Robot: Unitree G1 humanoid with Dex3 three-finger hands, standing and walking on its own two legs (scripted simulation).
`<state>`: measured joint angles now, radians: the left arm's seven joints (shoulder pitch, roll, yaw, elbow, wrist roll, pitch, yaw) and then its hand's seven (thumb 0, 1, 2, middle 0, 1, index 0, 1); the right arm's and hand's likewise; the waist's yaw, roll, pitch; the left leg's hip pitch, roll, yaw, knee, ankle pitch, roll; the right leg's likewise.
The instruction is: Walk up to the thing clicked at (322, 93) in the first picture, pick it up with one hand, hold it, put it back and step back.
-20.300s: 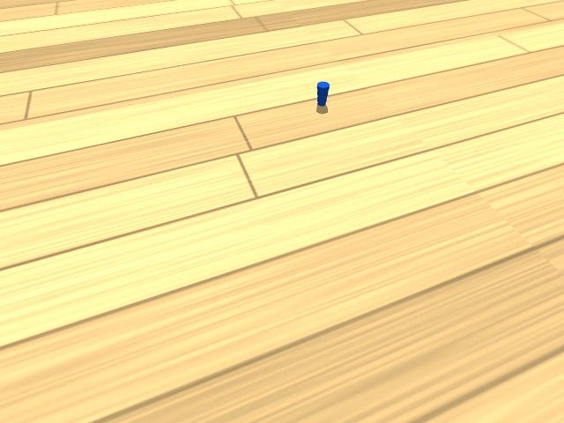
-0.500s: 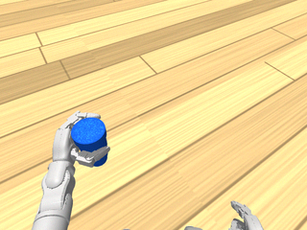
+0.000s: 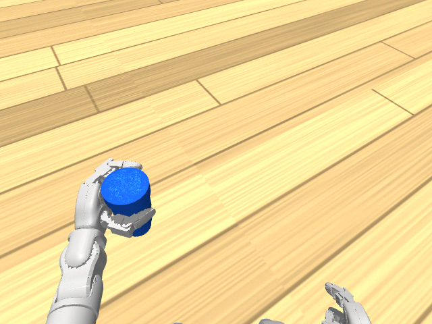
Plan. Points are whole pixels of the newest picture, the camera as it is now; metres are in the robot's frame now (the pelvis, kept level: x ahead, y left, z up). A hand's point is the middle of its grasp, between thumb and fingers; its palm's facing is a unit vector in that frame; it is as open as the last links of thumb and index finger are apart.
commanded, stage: hold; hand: left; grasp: from the side
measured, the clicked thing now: (132, 207) +0.32 +0.17 +0.03
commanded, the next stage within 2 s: crouch in 0.68 s
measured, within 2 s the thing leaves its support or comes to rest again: neither
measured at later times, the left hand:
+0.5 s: hand (128, 201) +0.32 +0.17 +0.05, palm faces +0.05 -1.00 +0.00, open 10.3 cm
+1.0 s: hand (131, 203) +0.33 +0.17 +0.03, palm faces +0.08 -1.00 +0.01, open 10.3 cm
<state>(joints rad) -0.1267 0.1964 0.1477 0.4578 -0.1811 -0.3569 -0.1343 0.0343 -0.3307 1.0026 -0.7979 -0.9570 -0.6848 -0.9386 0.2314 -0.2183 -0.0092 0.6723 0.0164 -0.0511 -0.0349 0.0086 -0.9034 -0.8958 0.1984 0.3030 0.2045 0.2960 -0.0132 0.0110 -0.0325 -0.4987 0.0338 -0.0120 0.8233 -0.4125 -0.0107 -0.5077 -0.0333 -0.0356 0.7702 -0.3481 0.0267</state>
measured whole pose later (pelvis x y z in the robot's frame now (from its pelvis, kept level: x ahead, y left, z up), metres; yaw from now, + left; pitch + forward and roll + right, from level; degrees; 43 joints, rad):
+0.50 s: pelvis +0.00 +0.00 +0.00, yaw +0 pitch +5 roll -1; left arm -0.12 0.19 0.14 0.43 -0.18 -0.36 -0.13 0.03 -0.33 1.00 -0.79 -0.96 -0.68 -0.94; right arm 0.23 -0.22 -0.01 0.67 0.02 -0.06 -0.03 0.01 -0.90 -0.90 0.20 0.30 0.20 0.30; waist -0.01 0.01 -0.03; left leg -0.50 0.03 -0.01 0.82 -0.41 -0.01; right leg -0.51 -0.03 -0.04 0.77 -0.35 0.03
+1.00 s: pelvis +0.00 +0.00 -0.01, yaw +0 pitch +7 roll -1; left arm -0.16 0.19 0.16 0.53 -0.17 -0.40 -0.11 0.03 -0.33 1.00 -0.79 -0.96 -0.68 -0.95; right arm 0.23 -0.22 -0.02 0.67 0.01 -0.06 -0.02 0.01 -0.88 -0.90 0.20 0.30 0.20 0.30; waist -0.02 0.01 -0.04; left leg -0.56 0.03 -0.02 0.86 -0.42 -0.01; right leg -0.57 -0.04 -0.04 0.81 -0.36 0.02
